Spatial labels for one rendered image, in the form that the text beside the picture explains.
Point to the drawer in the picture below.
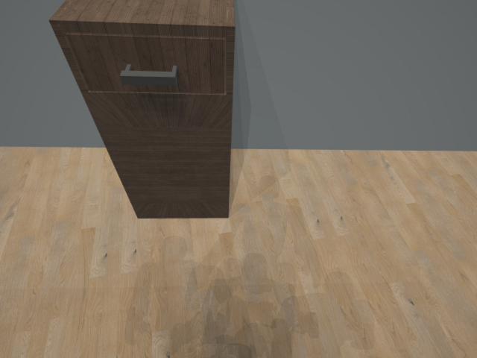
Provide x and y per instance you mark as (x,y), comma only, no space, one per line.
(102,57)

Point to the handle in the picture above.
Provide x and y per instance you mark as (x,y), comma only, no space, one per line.
(129,77)

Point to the cabinet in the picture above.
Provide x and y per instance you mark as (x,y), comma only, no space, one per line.
(171,150)

